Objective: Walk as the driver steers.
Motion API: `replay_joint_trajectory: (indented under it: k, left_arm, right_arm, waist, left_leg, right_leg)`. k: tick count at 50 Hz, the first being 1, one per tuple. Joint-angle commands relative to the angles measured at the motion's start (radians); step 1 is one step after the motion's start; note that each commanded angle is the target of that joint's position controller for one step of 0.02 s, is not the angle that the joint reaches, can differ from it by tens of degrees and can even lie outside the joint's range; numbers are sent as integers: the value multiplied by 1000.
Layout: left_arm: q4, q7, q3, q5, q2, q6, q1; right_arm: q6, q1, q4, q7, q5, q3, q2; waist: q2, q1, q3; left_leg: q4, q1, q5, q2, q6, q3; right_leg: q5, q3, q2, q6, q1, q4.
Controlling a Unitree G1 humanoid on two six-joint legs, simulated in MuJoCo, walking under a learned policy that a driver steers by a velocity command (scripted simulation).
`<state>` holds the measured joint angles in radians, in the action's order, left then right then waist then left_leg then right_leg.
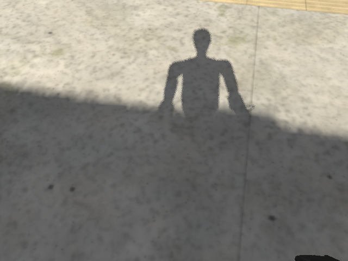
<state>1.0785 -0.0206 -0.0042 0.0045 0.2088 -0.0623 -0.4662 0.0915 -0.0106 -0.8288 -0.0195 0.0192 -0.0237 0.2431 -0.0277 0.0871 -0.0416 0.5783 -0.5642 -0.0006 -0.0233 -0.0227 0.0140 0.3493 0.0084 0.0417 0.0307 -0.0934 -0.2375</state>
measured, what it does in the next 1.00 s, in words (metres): walks ahead: left foot, then right foot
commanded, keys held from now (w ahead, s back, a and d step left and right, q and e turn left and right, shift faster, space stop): no key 1.00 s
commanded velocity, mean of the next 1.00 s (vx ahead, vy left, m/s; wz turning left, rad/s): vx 0.04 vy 0.00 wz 0.00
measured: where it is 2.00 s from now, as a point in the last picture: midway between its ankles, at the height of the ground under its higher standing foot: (202, 251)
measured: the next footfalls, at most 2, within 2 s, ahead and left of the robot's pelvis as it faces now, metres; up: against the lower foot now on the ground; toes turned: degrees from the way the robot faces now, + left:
left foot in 0.04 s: +0.20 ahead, +0.11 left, +0.00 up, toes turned +1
right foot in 0.36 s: +0.15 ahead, -0.12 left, +0.00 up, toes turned +0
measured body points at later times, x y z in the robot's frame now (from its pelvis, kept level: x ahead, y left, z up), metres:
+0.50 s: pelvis +0.11 +0.01 +0.00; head +0.12 +0.00 +0.45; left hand +0.15 +0.27 -0.14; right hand +0.20 -0.23 -0.14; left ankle +0.16 +0.11 -0.73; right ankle +0.11 -0.11 -0.73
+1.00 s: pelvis +0.15 +0.00 +0.00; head +0.16 +0.00 +0.45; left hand +0.17 +0.25 -0.15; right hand +0.22 -0.25 -0.14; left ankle +0.16 +0.11 -0.73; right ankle +0.11 -0.11 -0.73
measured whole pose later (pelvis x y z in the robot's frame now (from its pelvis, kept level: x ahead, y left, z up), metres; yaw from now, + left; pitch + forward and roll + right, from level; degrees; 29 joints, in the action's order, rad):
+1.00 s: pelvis +0.15 +0.00 +0.00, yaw +1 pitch -1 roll +0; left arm 1.08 -0.04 -0.03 0.00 0.19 -0.01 -0.25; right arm 0.00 -0.15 -1.06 0.03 0.00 -0.03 0.21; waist 0.00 0.00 -0.04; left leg 0.49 -0.23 -0.24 0.02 -0.03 0.02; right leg 0.32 -0.01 -0.01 0.00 0.14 -0.48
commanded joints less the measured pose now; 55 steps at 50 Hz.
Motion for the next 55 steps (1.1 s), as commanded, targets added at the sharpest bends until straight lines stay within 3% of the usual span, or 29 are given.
replay_joint_trajectory:
  k: [1,2,3,4,5,6,7,8,10,12,14,16,18,19,20,21,22,26,35,54,55]
  left_arm:
    - [-52,-9,-32,6,169,-2,66]
    - [-56,-4,-28,-2,160,-1,47]
    - [-62,3,-8,-37,97,-5,-52]
    - [-24,7,13,-15,13,-5,-186]
    - [-10,11,-8,3,99,1,-159]
    - [-40,7,-19,16,121,11,-49]
    - [-52,-4,-24,12,120,24,17]
    - [-57,-16,-30,5,112,40,36]
    - [-59,-28,-28,-2,83,59,26]
    - [-64,-39,-25,-6,68,65,42]
    - [-73,-39,-27,-10,78,75,81]
    - [-67,-31,-32,-17,82,81,90]
    - [-74,-26,-33,-37,91,83,109]
    - [-86,-29,-33,-36,115,80,121]
    - [-69,-28,-52,-18,185,73,149]
    - [-71,-25,-46,-14,142,60,175]
    - [-67,-24,-39,-18,114,48,186]
    - [-57,-22,-40,-7,102,20,184]
    - [-34,-20,-39,-4,100,32,156]
    - [-3,-27,-41,-6,69,46,153]
    - [11,-28,-40,-5,60,48,129]
  right_arm:
    - [6,-195,-17,5,-14,-47,136]
    - [8,-266,-38,10,-22,-60,173]
    - [3,-337,-49,13,-46,-68,242]
    - [-9,-360,-59,5,-55,-51,208]
    - [-15,-301,-46,-5,-30,-37,152]
    - [-16,-174,-24,-5,-11,-29,127]
    - [-15,-99,-13,-5,-13,-14,91]
    - [-14,-53,-11,-6,-23,-7,75]
    - [-16,-34,-27,-6,-47,-11,88]
    - [-18,-56,-41,5,-55,-12,96]
    - [-27,-62,-44,18,-42,-16,114]
    - [-41,-45,-47,27,-25,-15,119]
    - [-46,-94,-76,28,-22,-3,82]
    - [-48,-112,-84,27,-26,-2,81]
    - [-56,-149,-82,33,-22,-10,83]
    - [-59,-143,-92,40,-31,-9,89]
    - [-60,-155,-95,44,-29,-12,87]
    - [-60,-183,-127,46,-27,-10,71]
    - [-71,-187,-166,44,-17,-13,71]
    - [-91,-163,-224,57,-15,-25,65]
    - [-92,-182,-237,57,-15,-24,55]
  waist:
    - [132,-175,74]
    - [87,-204,131]
    - [-92,-166,270]
    - [-262,-121,442]
    - [-132,-118,388]
    - [-76,-99,215]
    - [-12,-81,139]
    - [-12,-57,97]
    - [-69,-28,79]
    - [-82,-32,102]
    - [-75,-44,127]
    - [-71,-26,100]
    - [-39,-28,36]
    - [-3,-45,-7]
    - [141,-100,-45]
    - [150,-90,-51]
    - [154,-101,-33]
    - [83,-95,23]
    - [30,-83,61]
    - [35,-88,17]
    - [33,-86,39]
  left_leg:
    - [-80,352,99,59,-54,9]
    - [-109,494,283,12,-76,-21]
    - [-7,789,686,-199,-168,-230]
    - [-95,893,761,-404,-338,-515]
    - [-177,736,500,-354,-316,-521]
    - [-222,580,305,-311,-271,-408]
    - [-268,445,201,-261,-233,-329]
    - [-299,329,130,-224,-207,-262]
    - [-335,201,57,-163,-187,-182]
    - [-339,197,10,-159,-205,-170]
    - [-358,197,-200,-166,-204,-192]
    - [-374,123,-436,-146,-168,-186]
    - [-375,66,-599,-104,-89,-172]
    - [-334,69,-584,-74,-54,-153]
    - [-299,165,-484,-5,-29,-67]
    - [-241,263,-395,4,-18,-54]
    - [-214,311,-334,6,-25,-47]
    - [-180,337,-189,1,-47,-42]
    - [-130,396,32,-5,-46,-39]
    - [-147,410,-7,-9,-39,-50]
    - [-149,417,-122,3,-41,-38]
  right_leg:
    - [-891,62,-194,59,133,-194]
    - [-793,40,-146,24,180,-341]
    - [-330,18,-62,-12,393,-616]
    - [329,52,48,-53,504,-916]
    - [321,133,6,-58,497,-1006]
    - [265,83,-35,-65,565,-1012]
    - [204,68,-72,-74,550,-968]
    - [157,70,-101,-79,500,-897]
    - [114,42,-104,-83,384,-743]
    - [118,29,-98,-85,346,-599]
    - [19,21,-97,-76,299,-480]
    - [-135,-5,-80,-57,209,-356]
    - [-160,21,-102,-22,182,-255]
    - [-119,66,-146,3,217,-184]
    - [65,67,-130,28,378,-162]
    - [123,68,-119,23,451,-119]
    - [109,68,-122,8,466,-100]
    - [-104,47,-108,-15,374,-148]
    - [-297,23,-94,-9,311,-189]
    - [-238,1,-78,-17,305,-158]
    - [-131,-12,-67,-13,295,-156]
Keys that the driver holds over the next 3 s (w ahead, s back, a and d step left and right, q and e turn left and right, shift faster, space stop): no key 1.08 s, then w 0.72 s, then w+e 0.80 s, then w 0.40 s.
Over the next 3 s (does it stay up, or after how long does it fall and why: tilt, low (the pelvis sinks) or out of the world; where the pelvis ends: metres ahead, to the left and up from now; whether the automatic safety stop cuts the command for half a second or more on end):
stays up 1.09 -0.15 0.00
